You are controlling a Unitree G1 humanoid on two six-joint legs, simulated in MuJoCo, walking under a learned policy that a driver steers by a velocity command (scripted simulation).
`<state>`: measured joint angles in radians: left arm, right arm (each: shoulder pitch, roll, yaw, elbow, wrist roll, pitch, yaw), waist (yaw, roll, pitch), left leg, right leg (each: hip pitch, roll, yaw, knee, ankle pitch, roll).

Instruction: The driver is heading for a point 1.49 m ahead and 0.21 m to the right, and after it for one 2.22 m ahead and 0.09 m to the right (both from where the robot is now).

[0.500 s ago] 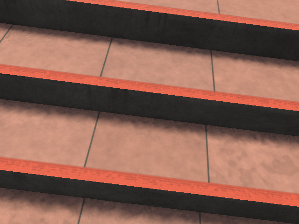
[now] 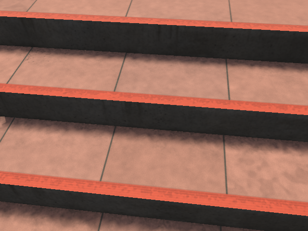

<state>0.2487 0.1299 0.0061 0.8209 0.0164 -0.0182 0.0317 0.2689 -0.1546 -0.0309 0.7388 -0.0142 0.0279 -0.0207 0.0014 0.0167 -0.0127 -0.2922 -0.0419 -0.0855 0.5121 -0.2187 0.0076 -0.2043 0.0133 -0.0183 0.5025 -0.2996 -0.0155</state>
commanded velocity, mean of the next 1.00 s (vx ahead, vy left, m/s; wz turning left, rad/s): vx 0.28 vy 0.00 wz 0.01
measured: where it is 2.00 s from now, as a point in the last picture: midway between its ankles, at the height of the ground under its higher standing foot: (120, 105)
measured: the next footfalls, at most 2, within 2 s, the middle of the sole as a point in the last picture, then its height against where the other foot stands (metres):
left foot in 0.74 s outside the picture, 0.15 m higher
right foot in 1.40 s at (135, 161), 0.15 m higher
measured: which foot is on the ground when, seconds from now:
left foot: down 0.00-0.30, up 0.32-0.72, down 0.74-1.00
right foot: down 0.00-0.76, up 0.78-1.00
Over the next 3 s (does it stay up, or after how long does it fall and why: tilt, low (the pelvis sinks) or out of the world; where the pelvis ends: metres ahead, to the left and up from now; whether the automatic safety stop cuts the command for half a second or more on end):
stays up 1.36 -0.22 0.60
